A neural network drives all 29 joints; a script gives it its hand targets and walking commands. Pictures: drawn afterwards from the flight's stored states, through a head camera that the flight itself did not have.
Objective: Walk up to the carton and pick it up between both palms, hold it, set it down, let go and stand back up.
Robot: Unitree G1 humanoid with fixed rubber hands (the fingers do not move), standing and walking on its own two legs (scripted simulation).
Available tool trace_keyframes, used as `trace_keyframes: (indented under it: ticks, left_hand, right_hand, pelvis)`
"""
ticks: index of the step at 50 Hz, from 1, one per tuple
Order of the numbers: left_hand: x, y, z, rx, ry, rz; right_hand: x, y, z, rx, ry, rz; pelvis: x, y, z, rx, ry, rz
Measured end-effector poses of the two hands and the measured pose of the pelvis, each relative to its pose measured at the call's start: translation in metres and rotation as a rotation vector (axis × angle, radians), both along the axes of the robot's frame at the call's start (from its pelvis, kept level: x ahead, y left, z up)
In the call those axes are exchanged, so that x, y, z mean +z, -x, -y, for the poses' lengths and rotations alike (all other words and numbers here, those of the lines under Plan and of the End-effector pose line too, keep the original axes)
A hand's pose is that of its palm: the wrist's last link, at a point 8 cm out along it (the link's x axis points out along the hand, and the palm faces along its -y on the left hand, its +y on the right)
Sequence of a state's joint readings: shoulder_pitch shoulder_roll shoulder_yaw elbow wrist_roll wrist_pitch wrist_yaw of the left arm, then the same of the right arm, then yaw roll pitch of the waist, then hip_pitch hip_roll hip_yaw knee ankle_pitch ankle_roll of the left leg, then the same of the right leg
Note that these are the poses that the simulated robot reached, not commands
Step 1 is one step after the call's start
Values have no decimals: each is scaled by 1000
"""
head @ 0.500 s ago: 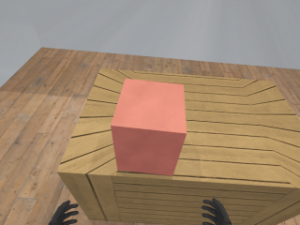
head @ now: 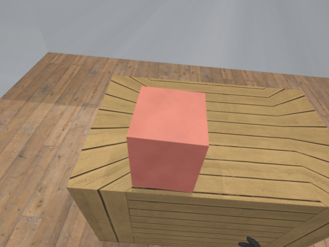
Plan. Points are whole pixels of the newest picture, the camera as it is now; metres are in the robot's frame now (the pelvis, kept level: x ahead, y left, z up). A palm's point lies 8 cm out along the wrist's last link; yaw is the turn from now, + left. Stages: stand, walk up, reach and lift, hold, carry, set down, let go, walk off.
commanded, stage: stand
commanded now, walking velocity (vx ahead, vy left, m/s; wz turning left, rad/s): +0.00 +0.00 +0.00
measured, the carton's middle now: (167, 140) +0.46 -0.01 -0.03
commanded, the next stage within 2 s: none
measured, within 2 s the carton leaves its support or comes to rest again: neither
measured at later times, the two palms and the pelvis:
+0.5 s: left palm out of the picture +0.08 +0.28 -0.11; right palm out of the picture +0.11 -0.24 -0.12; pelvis +0.00 +0.00 +0.00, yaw +0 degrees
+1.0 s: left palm out of the picture +0.07 +0.29 -0.11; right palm out of the picture +0.10 -0.24 -0.12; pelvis -0.01 +0.00 +0.00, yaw +0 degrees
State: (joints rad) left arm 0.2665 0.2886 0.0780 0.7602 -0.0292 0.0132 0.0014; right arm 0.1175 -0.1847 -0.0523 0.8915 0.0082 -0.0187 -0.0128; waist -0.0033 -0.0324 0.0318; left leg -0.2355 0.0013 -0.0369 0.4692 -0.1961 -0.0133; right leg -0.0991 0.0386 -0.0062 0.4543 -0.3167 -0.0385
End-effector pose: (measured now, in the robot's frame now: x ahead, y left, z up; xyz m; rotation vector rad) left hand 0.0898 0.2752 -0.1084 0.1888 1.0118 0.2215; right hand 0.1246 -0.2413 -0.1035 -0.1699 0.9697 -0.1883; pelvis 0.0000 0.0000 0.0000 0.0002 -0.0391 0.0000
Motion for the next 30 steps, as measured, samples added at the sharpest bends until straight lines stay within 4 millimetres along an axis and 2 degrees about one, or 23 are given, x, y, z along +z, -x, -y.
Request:
trace_keyframes:
  ticks: [30]
  left_hand:
    - [2, 8, -7, 18, -30, -46]
  right_hand:
    - [-16, 18, 0, -12, -27, -67]
  pelvis:
    - [0, 2, -1, 0, 1, 3]
